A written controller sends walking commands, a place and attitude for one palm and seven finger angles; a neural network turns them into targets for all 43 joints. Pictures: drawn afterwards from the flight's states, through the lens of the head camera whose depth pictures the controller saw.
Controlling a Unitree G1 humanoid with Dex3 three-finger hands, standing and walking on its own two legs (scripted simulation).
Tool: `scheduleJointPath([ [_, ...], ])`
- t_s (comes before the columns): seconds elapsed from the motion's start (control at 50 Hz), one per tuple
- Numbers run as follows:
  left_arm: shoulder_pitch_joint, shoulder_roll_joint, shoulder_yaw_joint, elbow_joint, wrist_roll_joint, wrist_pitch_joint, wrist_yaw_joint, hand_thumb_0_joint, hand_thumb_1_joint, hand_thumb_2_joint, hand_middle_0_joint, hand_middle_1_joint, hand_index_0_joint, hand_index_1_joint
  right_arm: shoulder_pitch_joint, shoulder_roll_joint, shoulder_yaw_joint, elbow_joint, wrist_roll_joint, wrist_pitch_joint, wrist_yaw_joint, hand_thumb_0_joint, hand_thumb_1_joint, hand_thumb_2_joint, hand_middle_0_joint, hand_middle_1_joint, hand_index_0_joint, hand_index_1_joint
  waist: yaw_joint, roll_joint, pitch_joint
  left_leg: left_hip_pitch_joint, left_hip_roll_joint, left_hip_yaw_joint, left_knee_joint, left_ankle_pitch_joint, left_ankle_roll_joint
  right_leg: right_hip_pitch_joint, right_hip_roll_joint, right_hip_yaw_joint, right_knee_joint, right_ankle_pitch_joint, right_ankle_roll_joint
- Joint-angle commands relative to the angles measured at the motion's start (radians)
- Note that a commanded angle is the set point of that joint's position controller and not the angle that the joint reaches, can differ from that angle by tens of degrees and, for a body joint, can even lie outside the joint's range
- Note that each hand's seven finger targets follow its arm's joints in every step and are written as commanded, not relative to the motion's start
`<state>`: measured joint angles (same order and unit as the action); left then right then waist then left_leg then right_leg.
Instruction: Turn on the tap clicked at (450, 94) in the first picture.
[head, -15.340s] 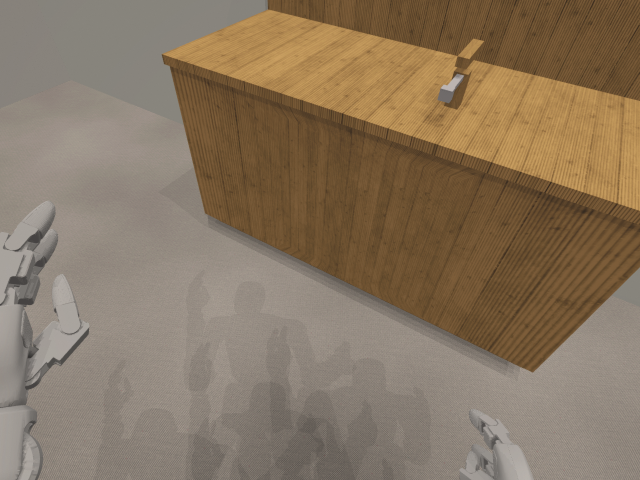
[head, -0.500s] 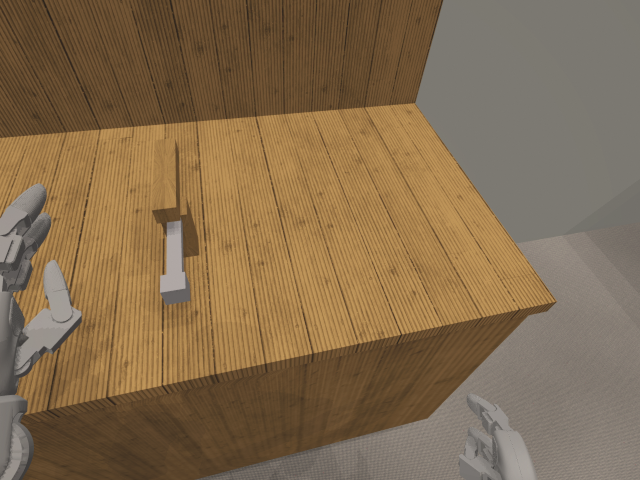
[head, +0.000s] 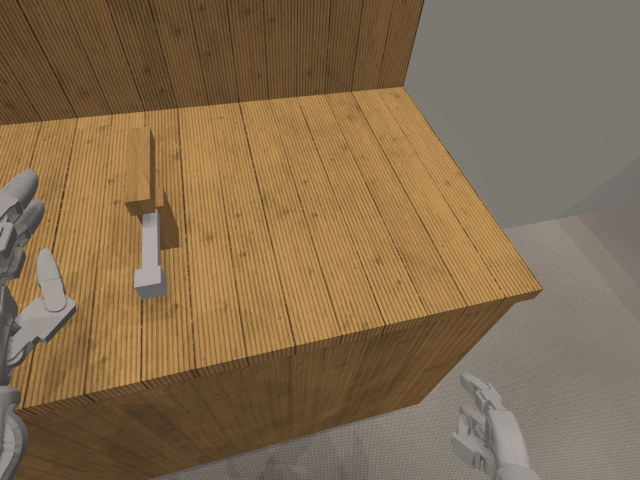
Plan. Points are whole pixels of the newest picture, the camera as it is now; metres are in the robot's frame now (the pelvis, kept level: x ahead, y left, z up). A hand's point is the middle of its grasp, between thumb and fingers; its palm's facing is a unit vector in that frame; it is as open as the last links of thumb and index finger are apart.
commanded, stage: shuffle to correct the standing spot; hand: left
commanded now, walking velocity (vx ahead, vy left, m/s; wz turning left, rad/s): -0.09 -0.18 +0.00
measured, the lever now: (151, 282) +0.30 +0.23 +0.07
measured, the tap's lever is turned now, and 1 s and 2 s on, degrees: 0 0 0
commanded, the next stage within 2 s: come to a stop and stand still in 1.38 s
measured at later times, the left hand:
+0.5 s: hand (120, 352) +0.18 +0.19 +0.17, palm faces +0.28 -0.82 -0.49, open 7.4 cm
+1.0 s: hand (119, 358) +0.18 +0.19 +0.17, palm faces +0.35 -0.85 -0.39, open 7.4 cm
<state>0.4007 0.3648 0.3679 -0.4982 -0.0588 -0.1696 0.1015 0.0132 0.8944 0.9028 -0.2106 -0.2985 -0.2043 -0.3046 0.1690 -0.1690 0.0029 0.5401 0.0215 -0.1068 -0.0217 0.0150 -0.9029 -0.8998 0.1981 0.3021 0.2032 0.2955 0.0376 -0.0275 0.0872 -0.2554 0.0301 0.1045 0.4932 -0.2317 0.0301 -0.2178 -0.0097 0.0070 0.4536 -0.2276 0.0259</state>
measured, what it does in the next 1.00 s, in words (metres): shifts its weight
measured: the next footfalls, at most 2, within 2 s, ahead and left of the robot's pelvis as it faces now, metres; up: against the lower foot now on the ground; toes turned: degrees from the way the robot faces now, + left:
left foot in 1.66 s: -0.01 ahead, +0.06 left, +0.00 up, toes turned +2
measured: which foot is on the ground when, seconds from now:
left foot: down 0.00-1.00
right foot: down 0.00-1.00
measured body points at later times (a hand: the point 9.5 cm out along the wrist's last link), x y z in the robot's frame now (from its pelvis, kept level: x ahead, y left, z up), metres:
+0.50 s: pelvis -0.03 -0.04 -0.01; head +0.03 -0.03 +0.44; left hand +0.16 +0.23 +0.20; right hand +0.14 -0.29 -0.09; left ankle +0.02 +0.09 -0.74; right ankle +0.01 -0.14 -0.74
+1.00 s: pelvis -0.04 -0.05 -0.01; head -0.01 -0.03 +0.44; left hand +0.16 +0.23 +0.19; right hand +0.12 -0.28 -0.09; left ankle -0.01 +0.07 -0.74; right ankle +0.01 -0.14 -0.74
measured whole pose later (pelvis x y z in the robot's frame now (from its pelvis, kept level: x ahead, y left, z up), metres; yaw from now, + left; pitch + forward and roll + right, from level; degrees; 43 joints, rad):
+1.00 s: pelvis -0.04 -0.05 -0.01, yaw -1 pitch -1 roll +0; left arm 0.48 0.41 0.39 -0.60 -0.08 -0.17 0.10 0.01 0.89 0.90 -0.21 -0.30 -0.21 -0.31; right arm 0.23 -0.17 -0.01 0.59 0.00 -0.12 -0.03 0.02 -0.90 -0.90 0.20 0.30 0.20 0.30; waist 0.01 -0.05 0.07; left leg -0.30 0.05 0.05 0.59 -0.26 -0.01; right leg -0.34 0.03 -0.05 0.60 -0.29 -0.03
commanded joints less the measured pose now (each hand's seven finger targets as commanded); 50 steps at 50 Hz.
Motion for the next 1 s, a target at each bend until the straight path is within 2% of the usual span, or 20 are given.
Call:
scheduleJointPath([
  [0.0,-0.021,0.168,0.111,-0.254,-0.008,-0.067,0.011,0.000,0.900,0.900,-0.200,-0.300,-0.200,-0.300,-0.052,-0.145,-0.062,-0.163,0.003,-0.058,-0.005,0.000,-0.900,-0.900,0.200,0.300,0.200,0.300,-0.013,0.126,-0.200,0.039,0.175,-0.132,-0.105,0.143,0.000,0.063,-0.023,-0.003,-0.001,0.142,-0.022],
  [0.12,0.030,0.190,0.144,-0.279,-0.026,-0.067,0.001,0.000,0.900,0.900,-0.200,-0.300,-0.200,-0.300,-0.045,-0.144,-0.071,-0.172,-0.001,-0.052,-0.014,0.000,-0.900,-0.900,0.200,0.300,0.200,0.300,-0.020,0.077,-0.198,0.058,0.133,-0.105,-0.025,0.153,-0.020,0.003,-0.046,0.067,-0.050,0.266,-0.044],
  [0.28,0.062,0.221,0.181,-0.299,-0.030,-0.113,-0.014,0.000,0.900,0.900,-0.200,-0.300,-0.200,-0.300,-0.029,-0.145,-0.079,-0.168,-0.014,-0.055,-0.029,0.000,-0.900,-0.900,0.200,0.300,0.200,0.300,-0.023,0.078,-0.226,0.049,0.150,-0.097,0.015,0.259,-0.013,-0.019,-0.049,0.037,-0.019,0.317,-0.036],
  [0.34,0.101,0.233,0.203,-0.296,-0.027,-0.136,-0.011,0.000,0.900,0.900,-0.200,-0.300,-0.200,-0.300,-0.028,-0.139,-0.081,-0.152,-0.012,-0.063,-0.032,0.000,-0.900,-0.900,0.200,0.300,0.200,0.300,-0.033,0.058,-0.242,0.056,0.115,-0.083,0.058,0.205,-0.020,-0.059,-0.074,0.066,-0.042,0.332,-0.061],
  [0.4,0.098,0.245,0.215,-0.302,-0.027,-0.168,-0.013,0.000,0.900,0.900,-0.200,-0.300,-0.200,-0.300,-0.010,-0.138,-0.088,-0.138,-0.020,-0.077,-0.036,0.000,-0.900,-0.900,0.200,0.300,0.200,0.300,-0.038,0.022,-0.237,0.022,0.079,-0.076,0.087,0.059,-0.021,-0.092,-0.104,0.087,-0.071,0.276,-0.061],
  [0.48,0.117,0.239,0.205,-0.281,-0.038,-0.140,-0.001,0.000,0.900,0.900,-0.200,-0.300,-0.200,-0.300,-0.008,-0.143,-0.083,-0.138,-0.014,-0.068,-0.042,0.000,-0.900,-0.900,0.200,0.300,0.200,0.300,-0.040,-0.009,-0.193,0.034,0.050,-0.085,0.073,-0.175,-0.022,-0.211,-0.114,0.139,-0.152,-0.116,-0.080],
  [0.54,0.111,0.241,0.204,-0.280,-0.039,-0.113,0.009,0.000,0.900,0.900,-0.200,-0.300,-0.200,-0.300,-0.037,-0.146,-0.065,-0.138,-0.015,-0.069,-0.048,0.000,-0.900,-0.900,0.200,0.300,0.200,0.300,-0.039,0.075,-0.163,0.007,0.124,-0.173,-0.071,-0.201,0.003,-0.202,-0.043,0.086,-0.100,-0.188,-0.048],
  [0.58,0.080,0.222,0.187,-0.276,-0.034,-0.100,0.007,0.000,0.900,0.900,-0.200,-0.300,-0.200,-0.300,-0.038,-0.163,-0.070,-0.151,-0.007,-0.068,-0.049,0.000,-0.900,-0.900,0.200,0.300,0.200,0.300,-0.028,0.161,-0.168,-0.148,0.235,-0.271,-0.193,-0.293,0.041,-0.043,0.006,0.030,0.067,-0.151,-0.013],
  [0.62,0.063,0.191,0.162,-0.250,-0.017,-0.085,-0.001,0.000,0.900,0.900,-0.200,-0.300,-0.200,-0.300,-0.020,-0.172,-0.079,-0.154,-0.005,-0.062,-0.039,0.000,-0.900,-0.900,0.200,0.300,0.200,0.300,-0.025,0.203,-0.148,-0.269,0.273,-0.281,-0.220,-0.393,0.060,0.051,0.018,0.006,0.179,-0.144,-0.015],
  [0.68,0.011,0.196,0.142,-0.287,-0.007,-0.073,-0.004,0.000,0.900,0.900,-0.200,-0.300,-0.200,-0.300,-0.004,-0.167,-0.080,-0.158,-0.004,-0.063,-0.019,0.000,-0.900,-0.900,0.200,0.300,0.200,0.300,-0.027,0.188,-0.129,-0.230,0.233,-0.219,-0.129,-0.321,0.044,0.059,0.002,-0.007,0.086,-0.105,-0.025],
  [0.74,0.022,0.216,0.154,-0.290,-0.006,-0.061,0.003,0.000,0.900,0.900,-0.200,-0.300,-0.200,-0.300,-0.006,-0.158,-0.076,-0.155,0.001,-0.064,-0.006,0.000,-0.900,-0.900,0.200,0.300,0.200,0.300,-0.028,0.054,-0.105,-0.197,0.125,-0.129,0.030,-0.343,0.003,-0.036,-0.046,0.078,-0.062,-0.192,-0.074],
  [0.78,-0.006,0.217,0.138,-0.307,-0.022,-0.055,0.010,0.000,0.900,0.900,-0.200,-0.300,-0.200,-0.300,0.019,-0.149,-0.077,-0.140,-0.002,-0.070,-0.010,0.000,-0.900,-0.900,0.200,0.300,0.200,0.300,-0.034,-0.096,-0.097,-0.077,0.010,-0.062,0.288,-0.270,-0.033,-0.234,-0.169,0.256,-0.221,-0.397,-0.145],
  [0.8,-0.004,0.203,0.121,-0.307,-0.027,-0.052,0.018,0.000,0.900,0.900,-0.200,-0.300,-0.200,-0.300,0.021,-0.140,-0.068,-0.120,-0.006,-0.071,-0.009,0.000,-0.900,-0.900,0.200,0.300,0.200,0.300,-0.044,-0.114,-0.117,-0.023,-0.004,-0.058,0.383,-0.204,-0.036,-0.271,-0.232,0.297,-0.254,-0.400,-0.192],
  [0.82,0.000,0.213,0.131,-0.309,-0.027,-0.048,0.030,0.000,0.900,0.900,-0.200,-0.300,-0.200,-0.300,0.015,-0.132,-0.061,-0.108,-0.009,-0.073,-0.008,0.000,-0.900,-0.900,0.200,0.300,0.200,0.300,-0.047,-0.099,-0.136,-0.009,-0.002,-0.067,0.374,-0.163,-0.035,-0.238,-0.248,0.275,-0.233,-0.316,-0.211],
  [0.84,0.013,0.230,0.150,-0.310,-0.031,-0.046,0.039,0.000,0.900,0.900,-0.200,-0.300,-0.200,-0.300,-0.006,-0.126,-0.050,-0.102,-0.008,-0.074,-0.010,0.000,-0.900,-0.900,0.200,0.300,0.200,0.300,-0.049,-0.059,-0.136,0.007,0.011,-0.082,0.267,-0.165,-0.032,-0.213,-0.229,0.234,-0.192,-0.236,-0.205],
  [0.88,0.023,0.215,0.149,-0.300,-0.034,-0.050,0.038,0.000,0.900,0.900,-0.200,-0.300,-0.200,-0.300,-0.001,-0.132,-0.055,-0.102,-0.009,-0.077,-0.021,0.000,-0.900,-0.900,0.200,0.300,0.200,0.300,-0.045,-0.003,-0.114,0.029,0.045,-0.097,-0.011,-0.109,-0.017,-0.151,-0.139,0.129,-0.080,-0.136,-0.139],
  [0.92,0.029,0.205,0.147,-0.318,-0.030,-0.066,0.034,0.000,0.900,0.900,-0.200,-0.300,-0.200,-0.300,-0.009,-0.165,-0.071,-0.116,-0.008,-0.077,-0.026,0.000,-0.900,-0.900,0.200,0.300,0.200,0.300,-0.028,0.156,-0.147,0.086,0.216,-0.290,-0.125,0.191,0.032,-0.121,-0.014,0.025,0.089,0.036,-0.059],
  [0.94,0.061,0.217,0.163,-0.290,-0.025,-0.066,0.024,0.000,0.900,0.900,-0.200,-0.300,-0.200,-0.300,-0.032,-0.149,-0.064,-0.114,-0.007,-0.076,-0.022,0.000,-0.900,-0.900,0.200,0.300,0.200,0.300,-0.028,0.272,-0.160,0.079,0.301,-0.348,-0.177,0.164,0.056,-0.144,-0.006,0.006,0.184,-0.103,-0.029],
  [0.96,0.025,0.192,0.131,-0.296,-0.017,-0.066,0.013,0.000,0.900,0.900,-0.200,-0.300,-0.200,-0.300,-0.021,-0.136,-0.057,-0.113,-0.031,-0.065,-0.019,0.000,-0.900,-0.900,0.200,0.300,0.200,0.300,-0.040,0.307,-0.128,-0.010,0.322,-0.407,-0.214,0.149,0.080,-0.107,-0.005,0.006,0.242,-0.184,-0.023],
  [0.98,-0.008,0.190,0.125,-0.316,-0.007,-0.062,0.009,0.000,0.900,0.900,-0.200,-0.300,-0.200,-0.300,-0.020,-0.142,-0.067,-0.118,-0.032,-0.062,-0.013,0.000,-0.900,-0.900,0.200,0.300,0.200,0.300,-0.033,0.272,-0.102,-0.012,0.317,-0.363,-0.190,0.224,0.082,-0.095,-0.012,0.006,0.222,-0.169,-0.028],
])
